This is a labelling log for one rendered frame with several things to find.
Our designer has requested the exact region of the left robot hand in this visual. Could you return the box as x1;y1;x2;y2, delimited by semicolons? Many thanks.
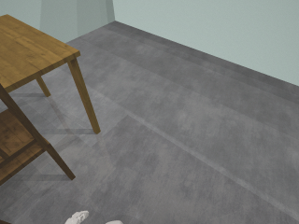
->
65;210;89;224

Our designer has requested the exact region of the table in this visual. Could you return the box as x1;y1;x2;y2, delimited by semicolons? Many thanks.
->
0;14;101;134

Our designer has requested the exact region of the chair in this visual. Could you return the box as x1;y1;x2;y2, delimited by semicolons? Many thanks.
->
0;84;75;224

